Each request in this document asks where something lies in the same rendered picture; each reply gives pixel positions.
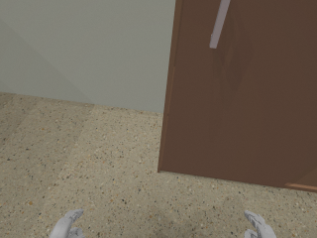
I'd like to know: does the handle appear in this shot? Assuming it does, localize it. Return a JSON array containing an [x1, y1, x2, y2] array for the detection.
[[209, 0, 231, 49]]

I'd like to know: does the right robot hand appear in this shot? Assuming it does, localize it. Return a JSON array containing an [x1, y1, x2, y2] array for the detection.
[[244, 210, 277, 238]]

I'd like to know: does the left robot hand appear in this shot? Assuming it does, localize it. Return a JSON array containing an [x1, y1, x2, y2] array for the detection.
[[49, 208, 85, 238]]

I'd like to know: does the wardrobe door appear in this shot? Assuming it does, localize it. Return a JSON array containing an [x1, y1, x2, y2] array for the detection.
[[161, 0, 317, 187], [288, 161, 317, 187]]

